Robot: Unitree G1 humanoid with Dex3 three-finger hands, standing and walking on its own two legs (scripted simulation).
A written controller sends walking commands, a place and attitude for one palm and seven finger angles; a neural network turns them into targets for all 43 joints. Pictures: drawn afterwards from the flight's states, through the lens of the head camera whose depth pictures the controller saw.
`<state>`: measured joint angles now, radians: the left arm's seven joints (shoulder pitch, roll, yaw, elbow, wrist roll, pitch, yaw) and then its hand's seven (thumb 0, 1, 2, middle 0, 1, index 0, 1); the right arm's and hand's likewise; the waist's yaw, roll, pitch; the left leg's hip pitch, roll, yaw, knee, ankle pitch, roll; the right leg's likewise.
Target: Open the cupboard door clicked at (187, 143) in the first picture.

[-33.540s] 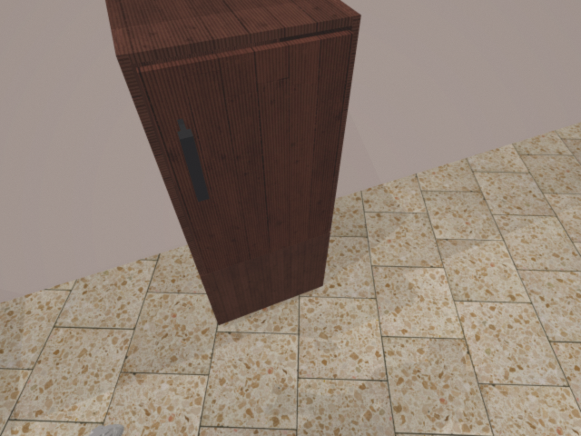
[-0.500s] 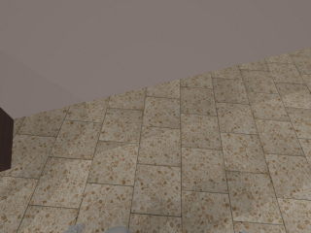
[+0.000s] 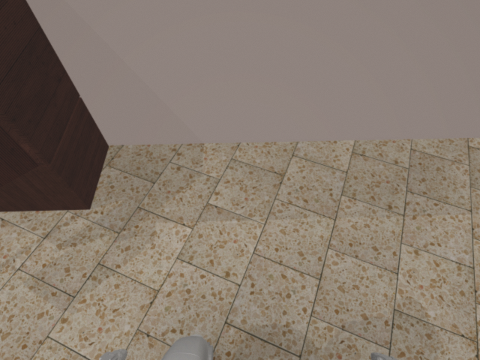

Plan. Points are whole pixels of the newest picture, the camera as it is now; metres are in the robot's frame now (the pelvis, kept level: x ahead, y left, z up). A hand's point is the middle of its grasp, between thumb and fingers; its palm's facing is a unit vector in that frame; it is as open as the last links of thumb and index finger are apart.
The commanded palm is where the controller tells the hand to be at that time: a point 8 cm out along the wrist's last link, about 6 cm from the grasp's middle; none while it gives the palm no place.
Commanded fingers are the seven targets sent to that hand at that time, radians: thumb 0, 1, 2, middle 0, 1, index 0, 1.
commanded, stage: turn to face it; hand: left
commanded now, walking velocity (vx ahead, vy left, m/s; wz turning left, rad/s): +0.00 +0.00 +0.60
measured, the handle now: out of the picture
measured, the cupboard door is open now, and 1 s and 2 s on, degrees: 43 43 43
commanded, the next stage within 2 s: take the last steps up to it in 1.16 s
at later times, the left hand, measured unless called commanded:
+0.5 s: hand out of the picture +0.06 +0.22 -0.16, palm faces +0.30 -0.91 -0.29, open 7.4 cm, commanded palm none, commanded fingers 0.00 0.90 0.90 -0.20 -0.30 -0.20 -0.30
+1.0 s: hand out of the picture -0.01 +0.22 -0.16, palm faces +0.57 -0.78 -0.25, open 7.4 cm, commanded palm none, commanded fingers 0.00 0.90 0.90 -0.20 -0.30 -0.20 -0.30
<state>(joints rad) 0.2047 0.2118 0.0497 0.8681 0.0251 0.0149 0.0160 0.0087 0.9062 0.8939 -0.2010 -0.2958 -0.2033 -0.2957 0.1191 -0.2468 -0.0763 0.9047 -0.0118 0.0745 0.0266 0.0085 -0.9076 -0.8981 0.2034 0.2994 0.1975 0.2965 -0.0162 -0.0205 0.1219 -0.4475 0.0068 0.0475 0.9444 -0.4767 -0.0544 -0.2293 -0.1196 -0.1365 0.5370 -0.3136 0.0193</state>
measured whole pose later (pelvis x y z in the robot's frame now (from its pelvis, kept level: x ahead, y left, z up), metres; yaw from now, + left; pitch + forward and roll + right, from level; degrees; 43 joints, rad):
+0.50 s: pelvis +0.02 -0.02 -0.01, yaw +18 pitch +0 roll +0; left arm 0.16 0.23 0.06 0.84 0.02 0.02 0.01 0.01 0.91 0.89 -0.20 -0.30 -0.20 -0.30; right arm 0.16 -0.25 -0.08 0.91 -0.02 0.07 0.01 0.01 -0.90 -0.90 0.21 0.30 0.20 0.30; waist -0.02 0.03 0.11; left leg -0.46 -0.04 -0.07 0.96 -0.48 -0.03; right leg -0.29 -0.07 -0.07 0.61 -0.30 0.02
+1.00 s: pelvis +0.03 -0.01 +0.00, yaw +34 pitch +1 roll -1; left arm 0.17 0.25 0.07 0.89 0.01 0.04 0.00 0.01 0.91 0.89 -0.20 -0.30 -0.20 -0.30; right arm 0.17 -0.21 -0.05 0.92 -0.03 0.04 0.00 0.01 -0.90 -0.90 0.21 0.30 0.20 0.30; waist -0.01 0.00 0.09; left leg -0.32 -0.01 -0.08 0.57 -0.26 0.00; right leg -0.33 -0.04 -0.05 0.67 -0.36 0.06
